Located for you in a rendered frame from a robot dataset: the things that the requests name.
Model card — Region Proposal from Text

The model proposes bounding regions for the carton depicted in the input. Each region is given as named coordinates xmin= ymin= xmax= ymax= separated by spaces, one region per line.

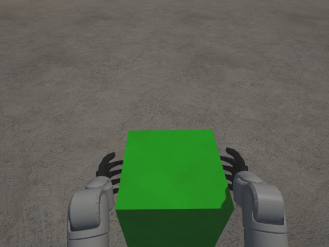
xmin=115 ymin=130 xmax=234 ymax=247

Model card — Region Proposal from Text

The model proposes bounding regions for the robot right hand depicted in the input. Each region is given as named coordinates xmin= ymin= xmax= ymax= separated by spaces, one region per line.
xmin=220 ymin=148 xmax=248 ymax=191

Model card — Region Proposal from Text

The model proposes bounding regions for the robot right forearm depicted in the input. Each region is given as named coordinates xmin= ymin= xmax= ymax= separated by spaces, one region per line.
xmin=233 ymin=171 xmax=288 ymax=247

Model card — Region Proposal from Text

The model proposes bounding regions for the robot left hand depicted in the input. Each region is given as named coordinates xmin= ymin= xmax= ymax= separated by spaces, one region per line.
xmin=96 ymin=152 xmax=123 ymax=194

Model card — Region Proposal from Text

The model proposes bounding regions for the robot left forearm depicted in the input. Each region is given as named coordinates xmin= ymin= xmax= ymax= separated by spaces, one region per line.
xmin=67 ymin=176 xmax=115 ymax=247

